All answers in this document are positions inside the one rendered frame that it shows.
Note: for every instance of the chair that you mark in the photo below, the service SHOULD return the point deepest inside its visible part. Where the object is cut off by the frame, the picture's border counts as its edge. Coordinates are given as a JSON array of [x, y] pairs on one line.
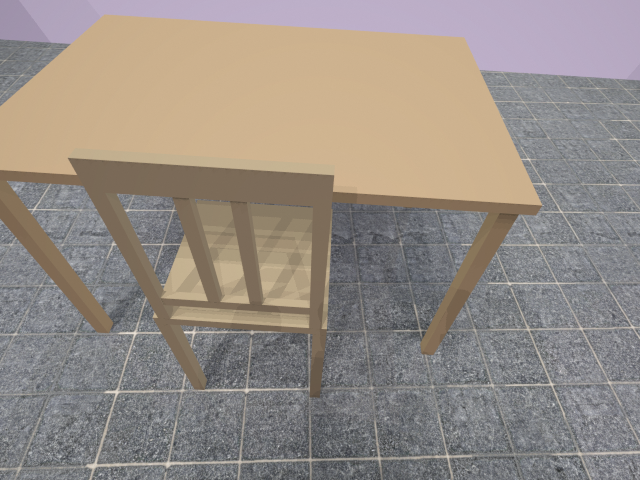
[[240, 265]]

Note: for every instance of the table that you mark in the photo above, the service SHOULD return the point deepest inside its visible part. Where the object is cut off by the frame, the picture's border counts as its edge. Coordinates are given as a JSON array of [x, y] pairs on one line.
[[407, 120]]

